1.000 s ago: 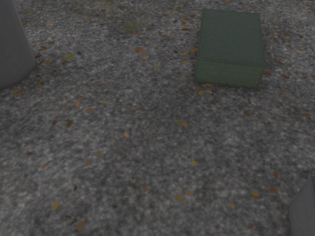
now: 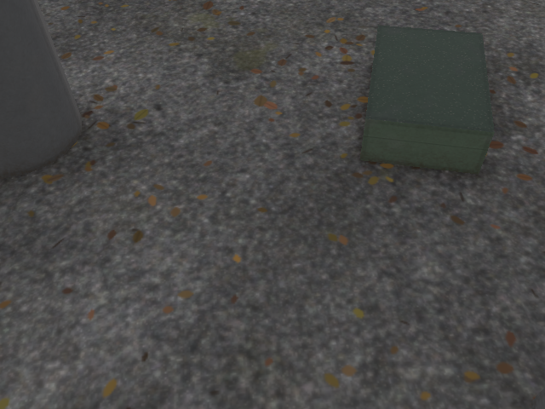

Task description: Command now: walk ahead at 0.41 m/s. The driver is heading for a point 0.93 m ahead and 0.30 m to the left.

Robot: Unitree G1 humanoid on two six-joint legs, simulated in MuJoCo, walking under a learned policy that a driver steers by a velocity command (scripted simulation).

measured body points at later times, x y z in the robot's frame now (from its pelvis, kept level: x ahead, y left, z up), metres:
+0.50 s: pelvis +0.26 +0.06 +0.01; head +0.27 +0.07 +0.46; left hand +0.38 +0.33 -0.11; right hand +0.30 -0.21 -0.12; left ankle +0.28 +0.13 -0.74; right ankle +0.32 -0.11 -0.66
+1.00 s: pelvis +0.53 -0.01 +0.00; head +0.55 -0.01 +0.45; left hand +0.59 +0.28 -0.11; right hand +0.64 -0.28 -0.12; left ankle +0.48 +0.14 -0.65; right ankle +0.56 -0.11 -0.74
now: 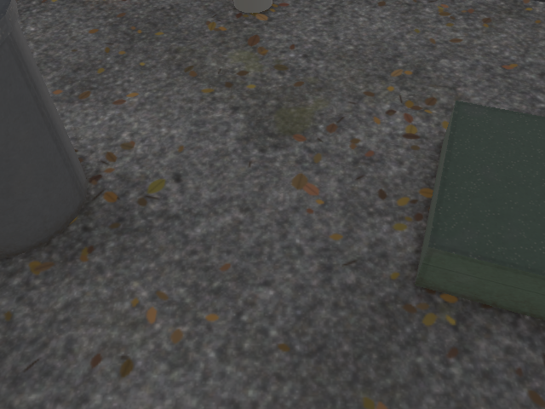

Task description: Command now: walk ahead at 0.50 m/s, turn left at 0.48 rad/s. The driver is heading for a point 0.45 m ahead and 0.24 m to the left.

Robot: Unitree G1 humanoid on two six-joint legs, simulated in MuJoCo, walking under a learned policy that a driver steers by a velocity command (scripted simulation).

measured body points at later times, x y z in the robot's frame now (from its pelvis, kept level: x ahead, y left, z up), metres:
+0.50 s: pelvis +0.26 +0.09 +0.00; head +0.29 +0.11 +0.44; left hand +0.31 +0.39 -0.12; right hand +0.44 -0.15 -0.11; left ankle +0.28 +0.16 -0.74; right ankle +0.26 -0.09 -0.65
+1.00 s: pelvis +0.46 +0.12 -0.01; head +0.49 +0.13 +0.44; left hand +0.50 +0.41 -0.13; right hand +0.65 -0.10 -0.14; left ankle +0.37 +0.23 -0.71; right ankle +0.59 +0.07 -0.74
